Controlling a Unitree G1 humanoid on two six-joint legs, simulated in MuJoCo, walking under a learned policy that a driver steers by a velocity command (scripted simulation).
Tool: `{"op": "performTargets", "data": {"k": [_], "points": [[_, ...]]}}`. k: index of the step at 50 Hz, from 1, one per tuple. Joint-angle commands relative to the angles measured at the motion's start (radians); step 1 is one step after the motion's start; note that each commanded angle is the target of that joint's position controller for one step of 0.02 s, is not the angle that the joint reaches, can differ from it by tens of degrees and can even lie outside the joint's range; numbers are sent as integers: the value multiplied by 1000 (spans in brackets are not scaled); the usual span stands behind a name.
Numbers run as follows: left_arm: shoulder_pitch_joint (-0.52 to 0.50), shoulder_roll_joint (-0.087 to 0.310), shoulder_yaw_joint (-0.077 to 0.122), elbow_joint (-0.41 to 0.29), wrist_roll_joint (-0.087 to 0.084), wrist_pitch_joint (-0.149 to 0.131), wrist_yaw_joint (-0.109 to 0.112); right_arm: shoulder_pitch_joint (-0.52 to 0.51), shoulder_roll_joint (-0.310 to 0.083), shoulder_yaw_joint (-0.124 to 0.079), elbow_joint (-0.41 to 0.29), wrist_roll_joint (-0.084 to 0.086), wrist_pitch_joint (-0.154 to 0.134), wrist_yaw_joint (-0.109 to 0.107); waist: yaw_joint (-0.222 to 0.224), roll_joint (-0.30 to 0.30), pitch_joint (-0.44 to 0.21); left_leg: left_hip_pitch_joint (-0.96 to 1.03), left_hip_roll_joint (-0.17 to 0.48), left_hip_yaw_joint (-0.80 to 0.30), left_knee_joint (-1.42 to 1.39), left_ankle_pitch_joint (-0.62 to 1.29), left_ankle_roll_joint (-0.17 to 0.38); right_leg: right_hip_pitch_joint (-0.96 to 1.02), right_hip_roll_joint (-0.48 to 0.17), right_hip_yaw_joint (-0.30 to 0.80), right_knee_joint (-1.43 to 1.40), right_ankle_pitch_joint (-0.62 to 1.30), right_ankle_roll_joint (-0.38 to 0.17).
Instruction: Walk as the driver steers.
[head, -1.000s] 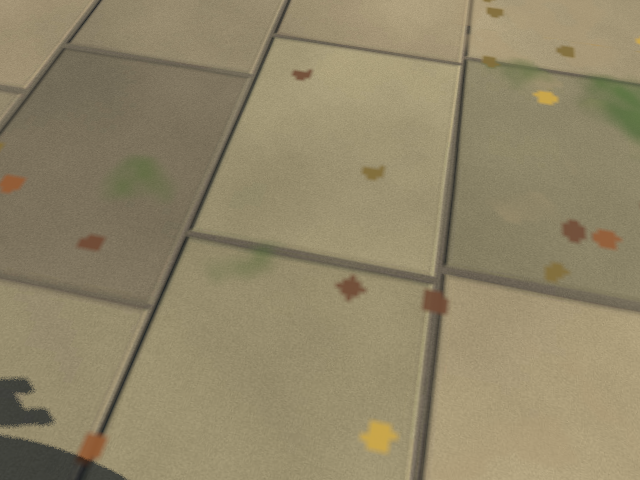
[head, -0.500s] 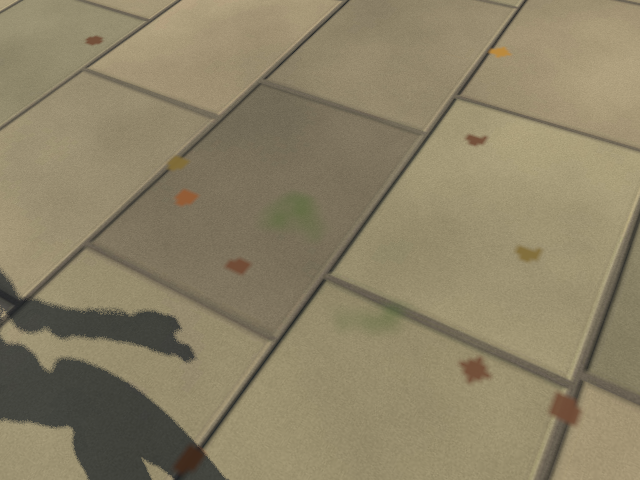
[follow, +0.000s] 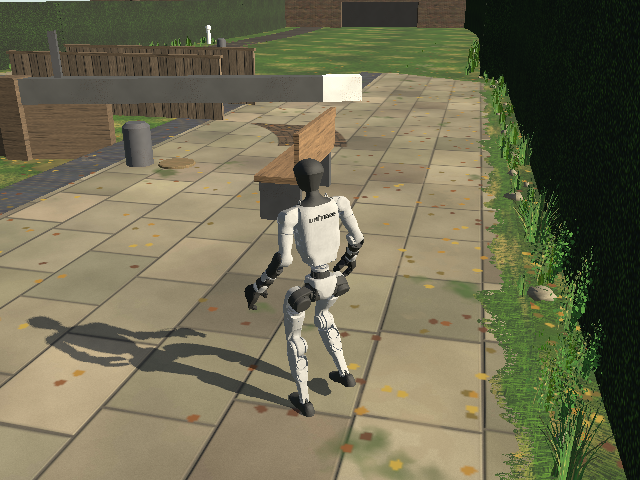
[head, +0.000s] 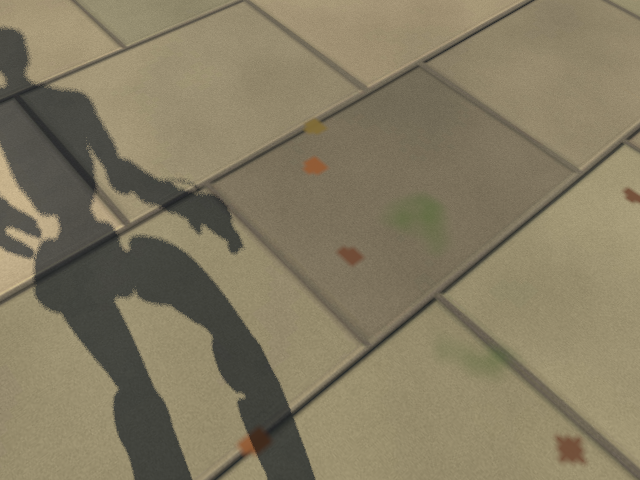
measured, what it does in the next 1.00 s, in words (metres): steps on the spot, turning left: right foot, then left foot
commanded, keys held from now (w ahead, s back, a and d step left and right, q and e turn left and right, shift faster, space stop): q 0.36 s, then no key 0.50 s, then q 0.08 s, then w+q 0.06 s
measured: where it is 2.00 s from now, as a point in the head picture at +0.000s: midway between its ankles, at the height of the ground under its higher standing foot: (173, 448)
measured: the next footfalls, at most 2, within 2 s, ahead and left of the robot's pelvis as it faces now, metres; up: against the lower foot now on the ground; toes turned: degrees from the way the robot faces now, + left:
right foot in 0.30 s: +0.18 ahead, -0.12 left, +0.00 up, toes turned +18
left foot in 0.68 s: +0.06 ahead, +0.12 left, +0.00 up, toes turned +16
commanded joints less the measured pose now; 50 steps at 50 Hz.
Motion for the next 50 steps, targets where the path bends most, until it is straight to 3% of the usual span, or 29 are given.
{"op": "performTargets", "data": {"k": [1, 4, 11, 13, 14, 15, 16, 17, 18, 19, 20, 21, 23, 27, 30, 33, 34, 35, 36, 37, 38, 40, 42, 44, 47, 48, 50], "points": [[21, 73, 18, -51, 1, -2, 8, -21, -183, -56, -57, 3, -8, -23, 20, 117, -168, 180, 242, -234, -86, 624, 183, -37, 15, 34, -94, 74, 17], [-46, 56, 9, -64, -3, 7, 4, -12, -189, -59, -42, 16, 9, -37, 3, 133, -164, 166, 223, -258, -69, 526, 159, -7, 40, 50, -222, 134, 24], [-139, 65, 14, -97, -14, -4, -12, -8, -189, -61, -34, 16, 34, -40, -22, 166, -133, 183, 213, -407, 3, 467, 142, 83, 89, 83, -422, 88, 1], [-113, 73, 21, -96, -18, -14, -17, -35, -185, -60, -43, 22, 38, -42, -1, 184, -132, 190, 186, -446, 35, 439, 117, 167, 95, 78, -555, 122, -21], [-82, 75, 26, -86, -16, -19, -18, -60, -178, -57, -51, 28, 39, -43, 25, 182, -131, 167, 155, -441, 61, 391, 89, 254, 89, 64, -680, 235, -38], [-53, 106, 37, -83, -7, -22, -14, -52, -150, -49, -59, 23, 37, -44, 26, 146, -156, 98, 115, -417, 118, 261, 48, 395, 4, 107, -729, 395, -71], [-38, 165, 47, -98, 7, -14, -5, 13, -91, -33, -58, 0, 33, -42, -9, -59, -214, -30, 8, -280, 330, -126, -12, 561, -209, 291, -714, 701, -162], [1, 176, 50, -70, 29, -5, -10, 53, -125, -44, -71, 13, 30, -44, -32, -279, -192, -240, -102, -158, 506, -551, -74, 603, -371, 529, -724, 868, -343], [-7, 124, 40, -83, 6, -4, -10, 98, -208, -68, -40, 1, 27, -42, -26, -179, -182, -274, -23, -149, 691, -506, -123, 580, -393, 514, -725, 798, -377], [-33, 79, 27, -91, 2, -3, -6, 70, -226, -79, -18, 12, 34, -42, -20, -112, -152, -278, -4, -134, 760, -429, -143, 538, -321, 398, -712, 732, -339], [-65, 66, 22, -97, 0, 2, -5, 64, -205, -79, 1, 16, 48, -47, -29, -67, -132, -271, 5, -121, 782, -376, -159, 503, -256, 314, -715, 644, -302], [-83, 64, 19, -96, -9, 6, -3, 45, -187, -75, -4, 14, 57, -48, -24, -67, -113, -273, 10, -115, 797, -333, -168, 475, -240, 283, -725, 610, -297], [-87, 72, 16, -86, -2, 15, 0, 25, -124, -56, -11, 18, 61, -43, -22, -94, -101, -216, 4, -63, 738, -283, -177, 424, -180, 187, -754, 604, -292], [-72, 89, 20, -66, -6, 25, -1, -22, -73, -29, -23, 5, 52, -38, 5, -138, -141, -113, 46, -11, 457, -273, -175, 470, -179, 142, -746, 591, -305], [-46, 116, 25, -46, -17, 33, -8, -33, -79, -24, -17, 7, 48, -28, 26, -161, -141, -15, 58, 28, 269, -219, -157, 455, -195, 157, -743, 531, -312], [-41, 102, 11, -26, -34, 36, -11, 29, -74, -24, 22, 3, 44, -17, -16, -133, -119, 156, 37, 65, -50, -1, -103, 380, -167, 139, -699, 424, -261], [9, 80, 2, -5, -33, 28, -15, 23, -98, -25, 15, -6, 42, -19, -9, -94, -121, 247, 73, 8, -104, 89, -71, 315, -145, 125, -685, 340, -196], [25, 36, -15, -11, -1, 17, -23, 38, -162, -33, 2, -17, 42, -28, 15, 68, -158, 338, 233, -172, -104, 275, -20, 234, -73, 44, -555, 189, -111], [35, -15, -28, -24, 7, 11, -21, -35, -151, -24, 12, -30, 39, -23, 66, 252, -133, 159, 309, -223, -98, 186, 80, 276, -6, -29, -595, 3, -54], [-7, 33, -21, -12, 14, 15, -15, -98, -81, -8, -13, -29, 29, -15, 39, 198, -91, 90, 256, -193, -121, 23, 83, 340, -10, -22, -599, 64, -24], [-32, 41, -18, -8, 14, 15, -16, -91, -53, 1, 2, -37, 19, -11, 30, 183, -74, 78, 209, -162, -118, -65, 39, 358, -5, -20, -623, 142, -20], [-12, 62, -12, 13, 11, 22, -9, -67, -80, -3, 18, -33, 4, -9, 19, 172, -33, 48, 175, -141, -122, -97, -1, 372, -10, -16, -631, 196, -18], [3, 55, -14, 30, 2, 20, -9, -36, -68, 4, 35, -27, -2, -12, 21, 136, -13, 46, 159, -124, -105, -56, -15, 378, -16, -10, -645, 215, -25], [5, 58, -11, 46, 3, 16, -5, -28, -77, 2, 38, -20, -3, -15, 15, 106, -12, 52, 154, -128, -88, 1, -8, 383, -13, -17, -642, 231, -22], [-4, 77, 0, 45, 0, 15, 12, -47, -131, -17, 15, -5, 5, -20, 11, 113, -17, 63, 175, -193, -78, 129, 38, 357, 3, -44, -595, 215, -11], [-2, 67, -1, 41, 0, 16, 16, -33, -129, -19, 13, -2, 9, -24, 5, 122, -48, 81, 177, -217, -86, 52, 59, 350, 20, -65, -571, 152, -10], [-24, 50, 1, 22, -10, 10, 12, 12, -150, -30, 18, 10, 17, -27, -20, 163, -30, 101, 209, -327, -141, -275, 123, 236, 62, -92, -478, -26, -23]]}}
